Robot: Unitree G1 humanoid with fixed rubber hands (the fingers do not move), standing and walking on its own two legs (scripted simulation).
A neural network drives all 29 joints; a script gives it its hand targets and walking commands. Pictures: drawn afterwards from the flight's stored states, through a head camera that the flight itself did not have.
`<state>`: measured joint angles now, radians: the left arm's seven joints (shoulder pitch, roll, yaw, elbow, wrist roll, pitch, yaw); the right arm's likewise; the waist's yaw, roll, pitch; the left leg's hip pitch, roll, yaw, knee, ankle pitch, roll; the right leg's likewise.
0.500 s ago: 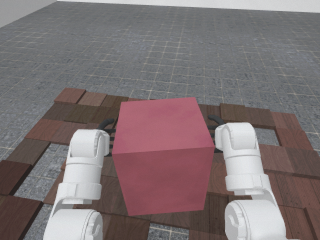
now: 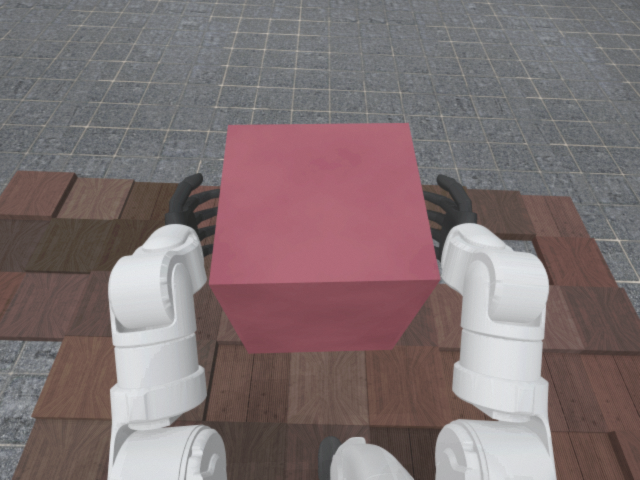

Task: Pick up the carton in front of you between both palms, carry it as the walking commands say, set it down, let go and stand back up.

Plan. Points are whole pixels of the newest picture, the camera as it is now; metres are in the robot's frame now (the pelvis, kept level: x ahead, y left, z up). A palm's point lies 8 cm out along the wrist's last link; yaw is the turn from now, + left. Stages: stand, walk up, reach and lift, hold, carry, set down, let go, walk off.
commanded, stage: carry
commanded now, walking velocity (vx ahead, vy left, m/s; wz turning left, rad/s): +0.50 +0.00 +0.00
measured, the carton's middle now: (319, 250) +0.39 -0.04 +0.05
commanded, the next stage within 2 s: none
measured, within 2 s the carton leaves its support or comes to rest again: neither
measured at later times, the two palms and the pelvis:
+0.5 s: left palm (178, 36) +0.68 +0.14 +0.19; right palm (383, 45) +0.68 -0.16 +0.17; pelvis +0.31 -0.02 +0.02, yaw -1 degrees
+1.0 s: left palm (194, 13) +0.97 +0.16 +0.09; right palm (336, 2) +0.99 -0.14 +0.10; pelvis +0.64 -0.01 +0.00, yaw -1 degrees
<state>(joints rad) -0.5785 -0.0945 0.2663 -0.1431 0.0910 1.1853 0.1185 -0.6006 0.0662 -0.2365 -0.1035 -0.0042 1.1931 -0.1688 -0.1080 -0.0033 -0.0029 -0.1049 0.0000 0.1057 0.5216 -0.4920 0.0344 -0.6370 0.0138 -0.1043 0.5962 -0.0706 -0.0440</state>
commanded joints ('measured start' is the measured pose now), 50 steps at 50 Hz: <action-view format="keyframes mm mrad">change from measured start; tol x32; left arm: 1 -504 -860 -704 59 -299 22 -222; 50 -903 -1135 -873 35 -578 -53 -274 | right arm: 1 -625 1000 771 0 400 19 318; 34 -1038 1049 590 5 448 103 250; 50 -680 999 631 98 230 -59 258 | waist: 1 172 -269 -669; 26 110 -148 -446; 29 26 339 -660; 50 223 -48 -411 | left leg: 1 -614 -57 -148 942 -9 -5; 23 -645 -28 46 57 491 33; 30 663 298 -476 11 905 281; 39 141 159 -143 -22 556 97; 46 -851 -13 -194 900 -153 20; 50 -786 38 -116 549 23 -4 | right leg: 1 1036 -378 663 -177 242 -283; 25 879 -144 98 0 800 -88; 27 600 -94 29 329 536 -24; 29 -83 89 71 796 -513 48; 32 -237 0 106 661 -430 18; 38 152 38 -32 44 -437 39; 42 965 -45 135 -32 -126 -100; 44 1030 -312 682 -157 99 -311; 50 834 -285 478 -139 248 -214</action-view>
